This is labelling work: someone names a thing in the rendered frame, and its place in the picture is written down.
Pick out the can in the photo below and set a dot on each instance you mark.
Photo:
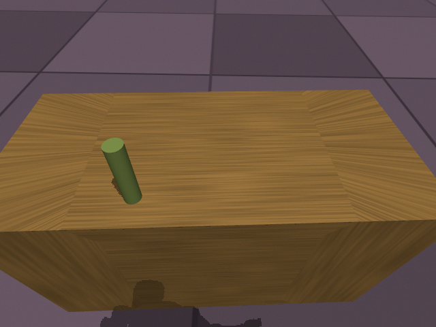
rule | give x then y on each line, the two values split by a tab
118	160

